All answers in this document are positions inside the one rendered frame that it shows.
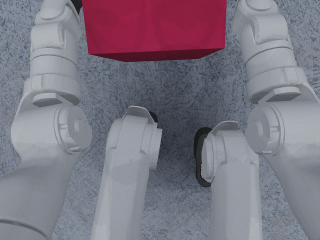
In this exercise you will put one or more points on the right robot forearm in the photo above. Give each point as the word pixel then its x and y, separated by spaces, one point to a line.
pixel 268 55

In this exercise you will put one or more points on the robot right upper arm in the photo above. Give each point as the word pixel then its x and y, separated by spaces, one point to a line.
pixel 287 134

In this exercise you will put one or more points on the robot left upper arm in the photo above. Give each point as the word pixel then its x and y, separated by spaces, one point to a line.
pixel 49 140

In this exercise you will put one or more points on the left robot forearm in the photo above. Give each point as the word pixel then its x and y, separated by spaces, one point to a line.
pixel 53 57

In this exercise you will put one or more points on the carton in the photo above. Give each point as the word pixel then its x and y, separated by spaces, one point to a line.
pixel 154 30

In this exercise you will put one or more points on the robot right thigh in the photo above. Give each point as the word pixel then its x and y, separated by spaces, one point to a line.
pixel 235 191

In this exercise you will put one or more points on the left robot hand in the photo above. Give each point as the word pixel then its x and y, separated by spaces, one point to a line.
pixel 77 4

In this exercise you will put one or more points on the left robot shin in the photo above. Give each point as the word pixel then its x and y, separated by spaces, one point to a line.
pixel 114 132

